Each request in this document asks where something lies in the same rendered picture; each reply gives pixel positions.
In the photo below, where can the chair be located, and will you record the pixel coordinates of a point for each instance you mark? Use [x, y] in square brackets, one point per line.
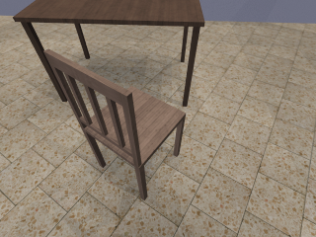
[133, 124]

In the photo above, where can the table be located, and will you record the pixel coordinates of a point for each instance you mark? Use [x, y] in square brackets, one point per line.
[171, 13]

